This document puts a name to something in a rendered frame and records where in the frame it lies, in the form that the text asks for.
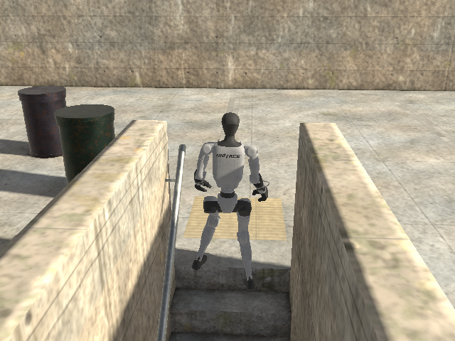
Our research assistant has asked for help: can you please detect stairs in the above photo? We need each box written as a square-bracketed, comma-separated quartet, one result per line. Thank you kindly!
[169, 266, 291, 341]

